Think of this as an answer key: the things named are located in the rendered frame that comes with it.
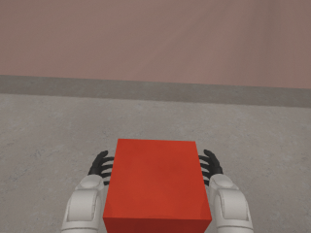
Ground robot left forearm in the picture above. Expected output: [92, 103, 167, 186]
[61, 174, 105, 233]

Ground robot right forearm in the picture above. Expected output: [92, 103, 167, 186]
[209, 174, 254, 233]

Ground robot left hand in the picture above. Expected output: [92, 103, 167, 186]
[87, 150, 115, 185]

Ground carton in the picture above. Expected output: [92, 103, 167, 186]
[102, 138, 212, 233]

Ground robot right hand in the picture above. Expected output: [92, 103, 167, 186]
[198, 150, 224, 186]

